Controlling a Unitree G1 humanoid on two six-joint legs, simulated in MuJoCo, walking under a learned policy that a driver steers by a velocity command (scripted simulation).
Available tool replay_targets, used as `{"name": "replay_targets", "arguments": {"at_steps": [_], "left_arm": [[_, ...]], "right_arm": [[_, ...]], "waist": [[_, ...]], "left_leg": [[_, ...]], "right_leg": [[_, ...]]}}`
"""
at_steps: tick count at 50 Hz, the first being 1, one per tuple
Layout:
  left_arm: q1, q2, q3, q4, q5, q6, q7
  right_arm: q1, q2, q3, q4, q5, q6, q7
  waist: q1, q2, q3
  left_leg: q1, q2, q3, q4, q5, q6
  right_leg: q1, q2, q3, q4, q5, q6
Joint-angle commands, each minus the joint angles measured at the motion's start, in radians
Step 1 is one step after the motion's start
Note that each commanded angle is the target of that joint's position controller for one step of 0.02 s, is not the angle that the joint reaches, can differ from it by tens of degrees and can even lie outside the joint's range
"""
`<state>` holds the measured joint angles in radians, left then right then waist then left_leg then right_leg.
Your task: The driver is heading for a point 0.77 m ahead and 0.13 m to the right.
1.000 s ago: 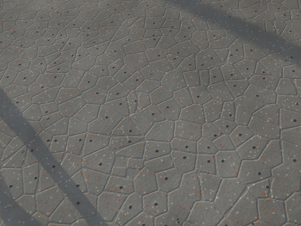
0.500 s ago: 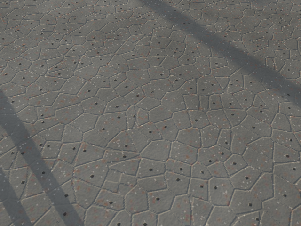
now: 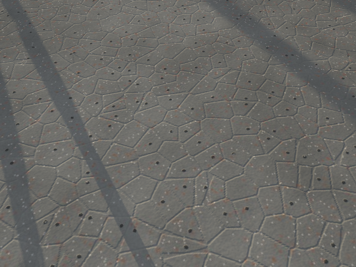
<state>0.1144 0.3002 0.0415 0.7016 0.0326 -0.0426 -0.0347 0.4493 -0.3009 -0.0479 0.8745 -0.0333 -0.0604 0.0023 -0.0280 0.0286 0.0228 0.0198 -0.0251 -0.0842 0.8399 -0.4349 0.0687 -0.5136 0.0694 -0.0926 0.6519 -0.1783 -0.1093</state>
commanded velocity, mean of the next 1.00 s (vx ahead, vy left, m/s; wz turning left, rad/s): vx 0.77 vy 0.00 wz -0.42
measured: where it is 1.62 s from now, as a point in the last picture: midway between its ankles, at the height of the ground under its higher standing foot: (224, 160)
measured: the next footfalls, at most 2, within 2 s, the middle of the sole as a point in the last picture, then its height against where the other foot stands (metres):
left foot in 0.38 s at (164, 236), level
right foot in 0.78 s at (248, 170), level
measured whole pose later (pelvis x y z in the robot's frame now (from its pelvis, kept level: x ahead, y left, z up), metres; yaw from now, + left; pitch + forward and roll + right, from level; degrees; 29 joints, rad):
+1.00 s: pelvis +0.79 -0.19 +0.03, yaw -27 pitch +1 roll +0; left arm 0.17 0.25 0.01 0.82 0.01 -0.08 -0.03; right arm 0.17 -0.30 -0.03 0.80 0.01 -0.07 -0.03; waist 0.01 0.03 0.08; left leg -0.52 0.06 -0.08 1.07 -0.41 -0.07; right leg -0.31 0.10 -0.02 0.40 -0.11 -0.10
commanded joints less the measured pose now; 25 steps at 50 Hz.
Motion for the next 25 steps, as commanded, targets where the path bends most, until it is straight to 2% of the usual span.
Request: {"name": "replay_targets", "arguments": {"at_steps": [1, 2, 3, 4, 6, 7, 9, 10, 12, 13, 15, 16, 17, 18, 19, 20, 21, 22, 23, 24, 25], "left_arm": [[0.296, 0.199, 0.071, 0.064, -0.01, -0.002, 0.002], [0.286, 0.173, 0.068, 0.066, -0.013, -0.006, 0.004], [0.275, 0.147, 0.059, 0.08, -0.013, -0.008, 0.009], [0.266, 0.118, 0.046, 0.094, -0.012, -0.012, 0.014], [0.271, 0.112, 0.041, 0.104, -0.024, -0.027, 0.018], [0.276, 0.121, 0.042, 0.103, -0.029, -0.034, 0.019], [0.287, 0.133, 0.049, 0.095, -0.028, -0.044, 0.023], [0.285, 0.14, 0.055, 0.092, -0.028, -0.046, 0.022], [0.31, 0.162, 0.067, 0.099, -0.038, -0.05, 0.019], [0.324, 0.171, 0.07, 0.103, -0.045, -0.052, 0.018], [0.346, 0.185, 0.075, 0.112, -0.049, -0.048, 0.024], [0.348, 0.194, 0.077, 0.115, -0.047, -0.045, 0.029], [0.351, 0.216, 0.081, 0.119, -0.041, -0.043, 0.032], [0.339, 0.245, 0.086, 0.125, -0.031, -0.043, 0.029], [0.309, 0.221, 0.08, 0.122, -0.023, -0.052, 0.025], [0.323, 0.076, 0.044, 0.096, -0.029, -0.065, 0.029], [0.418, 0.015, 0.016, 0.05, -0.062, -0.063, 0.021], [0.334, 0.081, 0.02, 0.08, -0.033, -0.047, 0.03], [0.243, 0.093, 0.021, 0.073, -0.014, -0.04, 0.02], [0.177, 0.086, 0.018, 0.06, -0.003, -0.036, 0.009], [0.136, 0.068, 0.015, 0.036, 0.008, -0.03, -0.002]], "right_arm": [[-0.16, -0.108, -0.004, -0.167, -0.006, -0.061, 0.012], [-0.197, -0.117, 0.004, -0.171, -0.013, -0.071, 0.017], [-0.221, -0.103, 0.009, -0.183, -0.025, -0.069, 0.018], [-0.214, -0.089, 0.017, -0.196, -0.038, -0.056, 0.021], [-0.236, -0.072, 0.028, -0.214, -0.05, -0.025, 0.027], [-0.282, -0.068, 0.034, -0.235, -0.05, -0.015, 0.029], [-0.429, -0.065, 0.048, -0.296, -0.032, -0.014, 0.039], [-0.482, -0.053, 0.057, -0.313, -0.024, -0.016, 0.046], [-0.539, -0.035, 0.065, -0.332, -0.01, -0.02, 0.053], [-0.546, -0.04, 0.062, -0.335, -0.003, -0.02, 0.051], [-0.545, -0.064, 0.053, -0.338, -0.003, -0.022, 0.04], [-0.514, -0.082, 0.045, -0.329, -0.004, -0.023, 0.033], [-0.434, -0.116, 0.028, -0.306, -0.004, -0.025, 0.02], [-0.28, -0.148, 0.01, -0.264, -0.002, -0.028, 0.004], [-0.085, -0.192, -0.014, -0.22, -0.012, -0.032, -0.02], [0.099, -0.267, -0.041, -0.195, -0.049, -0.036, -0.039], [0.032, -0.323, -0.055, -0.181, -0.046, -0.029, -0.025], [-0.083, -0.21, -0.045, -0.195, -0.031, -0.025, -0.014], [-0.133, -0.129, -0.029, -0.192, -0.023, -0.026, -0.006], [-0.136, -0.096, -0.021, -0.171, -0.029, -0.028, -0.002], [-0.115, -0.081, -0.014, -0.14, -0.029, -0.035, -0.004]], "waist": [[0.126, -0.158, -0.103], [0.113, -0.05, -0.067], [0.078, -0.018, -0.011], [0.033, -0.047, 0.018], [0.005, -0.078, 0.06], [0.007, -0.074, 0.088], [0.034, -0.063, 0.14], [0.048, -0.068, 0.147], [0.081, -0.074, 0.115], [0.09, -0.075, 0.095], [0.094, -0.071, 0.055], [0.079, -0.07, 0.022], [0.044, -0.067, -0.048], [-0.039, -0.055, -0.15], [-0.138, -0.053, -0.237], [-0.171, 0.12, -0.373], [-0.056, 0.41, -0.458], [-0.052, 0.212, -0.275], [-0.054, 0.076, -0.161], [-0.047, 0.007, -0.092], [-0.028, 0.015, -0.048]], "left_leg": [[-0.807, 0.01, -0.049, 0.597, 0.155, 0.018], [-0.765, 0.057, -0.04, 0.523, 0.204, 0.017], [-0.724, 0.082, -0.031, 0.457, 0.199, 0.004], [-0.693, 0.097, -0.028, 0.402, 0.178, -0.019], [-0.69, 0.118, -0.008, 0.315, 0.135, -0.058], [-0.704, 0.128, 0.014, 0.258, 0.148, -0.078], [-0.67, 0.12, 0.062, 0.064, 0.27, -0.116], [-0.611, 0.106, 0.075, -0.046, 0.351, -0.126], [-0.48, 0.073, 0.092, -0.186, 0.507, -0.122], [-0.436, 0.062, 0.092, -0.221, 0.556, -0.115], [-0.396, 0.042, 0.083, -0.288, 0.535, -0.101], [-0.345, 0.024, 0.082, -0.319, 0.482, -0.092], [-0.241, -0.006, 0.085, -0.322, 0.382, -0.08], [-0.075, -0.019, 0.111, -0.321, 0.314, -0.064], [0.158, 0.065, 0.06, -0.28, 0.236, -0.038], [0.382, 0.323, -0.26, -0.328, -0.196, 0.017], [0.421, 0.497, -0.823, -0.574, -0.346, 0.113], [0.291, 0.432, -0.74, -0.585, -0.414, 0.117], [0.162, 0.383, -0.554, -0.568, -0.258, 0.112], [0.057, 0.339, -0.43, -0.576, -0.078, 0.104], [-0.01, 0.3, -0.339, -0.588, 0.037, 0.097]], "right_leg": [[0.721, -0.336, 0.892, -0.42, -0.601, -0.204], [0.605, -0.307, 0.77, -0.425, -0.457, -0.198], [0.488, -0.261, 0.685, -0.444, -0.366, -0.184], [0.403, -0.223, 0.633, -0.458, -0.324, -0.184], [0.305, -0.177, 0.569, -0.495, -0.301, -0.2], [0.255, -0.17, 0.549, -0.523, -0.281, -0.207], [0.159, -0.138, 0.508, -0.583, -0.19, -0.2], [0.129, -0.113, 0.48, -0.589, -0.127, -0.179], [0.128, -0.107, 0.464, -0.588, 0.031, -0.14], [0.162, -0.121, 0.472, -0.575, 0.133, -0.127], [0.289, -0.136, 0.477, -0.496, 0.324, -0.099], [0.346, -0.138, 0.476, -0.423, 0.449, -0.078], [0.39, -0.133, 0.465, -0.291, 0.629, -0.055], [0.393, -0.112, 0.428, -0.092, 0.723, -0.036], [0.259, -0.076, 0.402, 0.166, 0.621, -0.021], [0.055, -0.003, 0.317, 0.533, 0.146, -0.015], [-0.143, 0.059, 0.242, 0.729, -0.274, 0.004], [-0.24, -0.037, 0.229, 0.759, -0.172, -0.013], [-0.238, -0.071, 0.215, 0.713, -0.098, -0.009], [-0.215, -0.09, 0.209, 0.667, -0.086, -0.006], [-0.207, -0.102, 0.221, 0.633, -0.097, -0.002]]}}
